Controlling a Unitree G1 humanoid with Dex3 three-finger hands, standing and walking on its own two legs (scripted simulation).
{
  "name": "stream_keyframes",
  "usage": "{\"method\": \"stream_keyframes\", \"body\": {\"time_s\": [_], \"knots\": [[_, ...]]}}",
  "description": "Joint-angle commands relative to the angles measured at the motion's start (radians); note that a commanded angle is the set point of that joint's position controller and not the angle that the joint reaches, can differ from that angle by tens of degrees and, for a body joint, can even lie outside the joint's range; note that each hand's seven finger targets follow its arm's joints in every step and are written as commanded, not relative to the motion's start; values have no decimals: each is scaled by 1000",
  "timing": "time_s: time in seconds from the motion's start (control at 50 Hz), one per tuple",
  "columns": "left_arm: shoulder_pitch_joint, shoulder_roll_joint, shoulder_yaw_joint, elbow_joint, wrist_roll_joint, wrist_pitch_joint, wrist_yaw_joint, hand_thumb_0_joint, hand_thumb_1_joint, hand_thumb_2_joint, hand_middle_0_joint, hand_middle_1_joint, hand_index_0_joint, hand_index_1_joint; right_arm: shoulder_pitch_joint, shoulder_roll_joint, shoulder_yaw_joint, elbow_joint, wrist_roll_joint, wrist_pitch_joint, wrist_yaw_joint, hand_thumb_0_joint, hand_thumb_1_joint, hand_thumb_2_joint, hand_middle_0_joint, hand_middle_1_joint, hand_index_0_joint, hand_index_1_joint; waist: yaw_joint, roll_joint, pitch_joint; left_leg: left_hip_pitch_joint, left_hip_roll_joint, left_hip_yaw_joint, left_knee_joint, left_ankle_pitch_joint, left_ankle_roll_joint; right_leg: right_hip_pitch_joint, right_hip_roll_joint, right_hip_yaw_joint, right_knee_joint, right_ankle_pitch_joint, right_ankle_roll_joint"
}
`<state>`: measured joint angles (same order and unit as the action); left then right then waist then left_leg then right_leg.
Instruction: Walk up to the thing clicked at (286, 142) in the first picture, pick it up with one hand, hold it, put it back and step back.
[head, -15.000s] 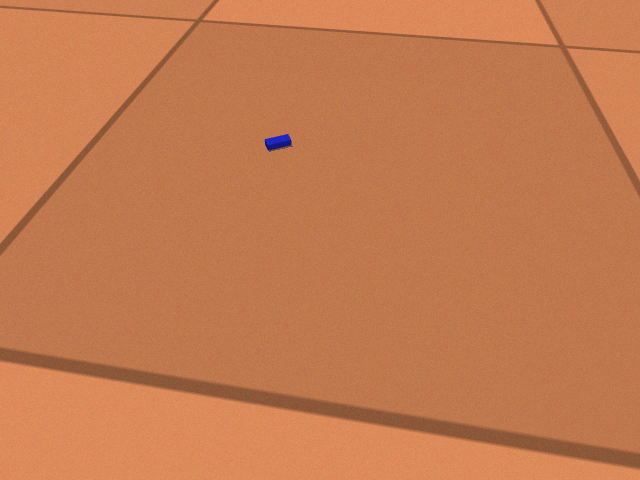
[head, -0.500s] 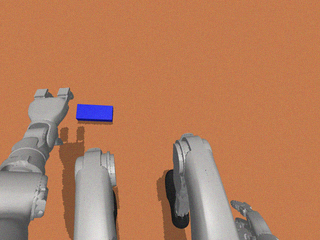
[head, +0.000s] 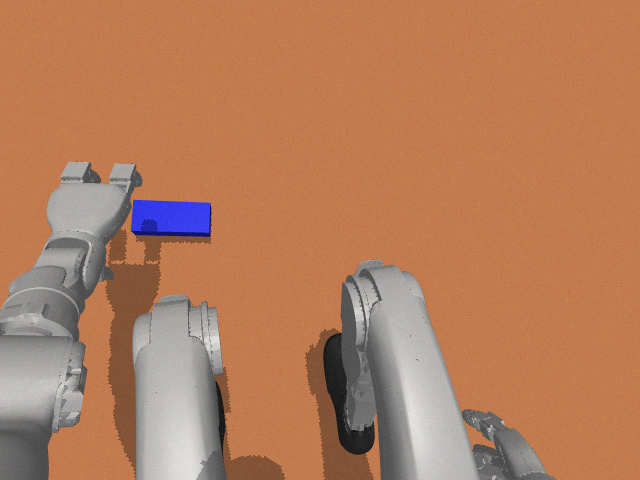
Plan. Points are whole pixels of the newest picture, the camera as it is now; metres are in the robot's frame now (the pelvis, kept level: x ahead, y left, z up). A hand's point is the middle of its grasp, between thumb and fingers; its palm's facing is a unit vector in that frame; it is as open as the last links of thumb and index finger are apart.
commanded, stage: rise first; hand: left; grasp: from above
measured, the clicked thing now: (173, 218) +0.48 +0.15 -0.33
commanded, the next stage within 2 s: approach in 0.30 s
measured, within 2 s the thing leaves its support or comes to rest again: neither
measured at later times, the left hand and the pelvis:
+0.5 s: hand (114, 228) +0.44 +0.21 -0.20, palm faces -0.47 +0.02 -0.88, open 14.0 cm; pelvis +0.00 +0.00 -0.01, yaw +0 degrees
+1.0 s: hand (150, 192) +0.50 +0.17 -0.23, palm faces -0.43 +0.04 -0.90, open 13.5 cm; pelvis +0.00 +0.00 -0.03, yaw -3 degrees
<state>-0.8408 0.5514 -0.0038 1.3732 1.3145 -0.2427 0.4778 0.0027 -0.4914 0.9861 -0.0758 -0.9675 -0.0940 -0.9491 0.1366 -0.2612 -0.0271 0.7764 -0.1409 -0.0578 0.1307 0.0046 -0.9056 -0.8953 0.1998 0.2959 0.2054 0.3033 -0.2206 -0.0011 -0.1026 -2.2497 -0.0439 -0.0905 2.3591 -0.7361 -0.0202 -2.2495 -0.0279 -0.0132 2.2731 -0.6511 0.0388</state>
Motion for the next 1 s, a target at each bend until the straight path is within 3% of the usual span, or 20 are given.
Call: {"method": "stream_keyframes", "body": {"time_s": [0.0,0.08,0.24,0.26,0.32,0.38,0.46,0.54,0.62,0.66,0.7,0.74,0.76,0.8,0.84,0.86,0.9,0.92,0.96,0.98], "knots": [[-292,193,35,-106,-7,1,46,0,-506,983,-60,-974,-74,-958,201,-231,-73,-18,-1,-10,-7,0,-901,-901,200,300,200,300,-11,203,-667,479,-12,88,-258,221,56,368,20,-94,-210,198,-70],[-307,196,36,-73,4,5,50,0,-512,993,-62,-957,-71,-947,201,-238,-65,-14,-7,-11,-2,0,-899,-900,200,300,200,300,-27,208,-639,469,-12,85,-255,222,55,346,18,-97,-203,198,-68],[-323,202,36,-51,-8,1,50,0,-502,984,-66,-966,-77,-954,198,-240,-56,-21,-11,-10,-1,0,-898,-900,200,300,200,300,-26,200,-635,419,-19,98,-242,196,64,377,24,-92,-212,188,-66],[-336,194,28,-41,-7,0,46,0,-494,976,-61,-977,-79,-958,199,-237,-54,-18,-15,-14,1,0,-899,-900,200,300,200,300,-43,177,-623,410,-18,95,-227,195,65,379,26,-95,-210,191,-64],[-325,216,41,-30,-8,-8,46,0,-500,982,-59,-973,-74,-958,211,-242,-51,-17,-15,-11,-1,0,-898,-900,200,300,200,300,-31,171,-641,397,-21,97,-227,201,67,399,25,-90,-210,194,-63],[-372,209,31,-29,-9,-22,52,0,-537,1034,-66,-974,-54,-986,204,-244,-48,-12,-23,-15,0,0,-899,-899,200,300,200,300,-47,177,-624,397,-21,90,-227,172,65,362,30,-100,-206,163,-67],[-433,151,-7,-40,-3,-24,62,0,-401,885,-37,-1059,-110,-983,205,-243,-47,-4,-30,-22,5,0,-892,-888,200,300,200,300,-69,207,-630,417,-18,85,-224,161,62,341,33,-107,-204,156,-70],[-539,91,-60,18,10,-16,82,0,-400,886,-39,-1059,-111,-984,212,-243,-35,17,-44,-31,6,0,-893,-889,200,300,200,300,-124,211,-589,408,-15,79,-206,145,58,299,35,-117,-198,147,-70],[-629,126,-56,114,34,4,124,0,-376,867,-32,-1071,-118,-981,215,-257,-13,31,-65,-42,10,0,-891,-887,200,300,200,300,-154,241,-569,399,-14,72,-188,153,53,283,36,-129,-178,161,-68],[-639,181,-28,173,54,26,146,0,-384,874,-34,-1067,-117,-981,212,-265,5,27,-79,-45,15,0,-892,-888,200,300,200,300,-154,239,-573,383,-15,76,-175,161,55,296,35,-128,-168,173,-67],[-646,189,-20,216,68,50,161,0,-393,882,-35,-1061,-114,-979,220,-270,25,19,-91,-52,29,0,-892,-888,200,300,200,300,-175,271,-569,390,-11,76,-175,185,51,300,30,-130,-156,200,-65],[-627,215,-11,258,74,76,175,0,-389,875,-32,-1065,-115,-979,194,-275,43,0,-95,-58,41,0,-892,-887,200,300,200,300,-171,285,-572,386,-10,74,-160,182,56,301,38,-135,-150,211,-67],[-626,233,2,261,71,89,183,0,-380,864,-29,-1066,-116,-976,194,-280,49,-9,-96,-62,47,0,-892,-887,200,300,200,300,-177,294,-574,376,-11,74,-162,181,56,307,38,-134,-149,213,-66],[-581,300,42,272,64,117,194,0,-394,869,-31,-1070,-115,-983,188,-287,57,-27,-92,-58,55,0,-894,-888,200,300,200,300,-143,322,-607,374,-11,77,-169,199,57,343,44,-129,-144,232,-68],[-526,318,55,276,49,143,184,0,-400,863,-31,-1070,-116,-981,184,-295,67,-49,-94,-63,69,0,-896,-888,200,300,200,300,-141,325,-589,360,-9,80,-162,207,58,356,42,-130,-133,243,-65],[-480,342,72,237,37,152,178,0,-400,863,-30,-1070,-115,-982,178,-295,63,-53,-85,-57,71,0,-895,-888,200,300,200,300,-112,344,-623,369,-10,82,-171,227,58,392,49,-130,-134,262,-67],[-458,359,87,186,4,163,151,0,-392,849,-29,-1088,-121,-992,183,-289,64,-66,-79,-58,79,0,-897,-888,200,300,200,300,-111,322,-625,337,-10,88,-149,231,69,435,48,-124,-131,277,-60],[-433,377,107,123,-17,162,139,0,-396,848,-29,-1088,-121,-992,193,-291,55,-68,-68,-55,81,0,-898,-889,200,300,200,300,-86,321,-671,350,-9,87,-156,254,67,463,47,-124,-133,293,-60],[-418,347,101,40,-67,154,102,0,-399,845,-32,-1102,-125,-1006,205,-275,43,-63,-61,-51,86,0,-900,-890,200,300,200,300,-90,318,-715,359,-4,84,-151,260,68,505,50,-123,-135,305,-58],[-387,297,80,29,-81,151,77,0,-396,840,-32,-1116,-129,-1016,214,-268,37,-60,-55,-52,89,0,-902,-891,200,300,200,300,-94,312,-705,371,-4,85,-152,264,66,499,46,-122,-141,307,-59]]}}
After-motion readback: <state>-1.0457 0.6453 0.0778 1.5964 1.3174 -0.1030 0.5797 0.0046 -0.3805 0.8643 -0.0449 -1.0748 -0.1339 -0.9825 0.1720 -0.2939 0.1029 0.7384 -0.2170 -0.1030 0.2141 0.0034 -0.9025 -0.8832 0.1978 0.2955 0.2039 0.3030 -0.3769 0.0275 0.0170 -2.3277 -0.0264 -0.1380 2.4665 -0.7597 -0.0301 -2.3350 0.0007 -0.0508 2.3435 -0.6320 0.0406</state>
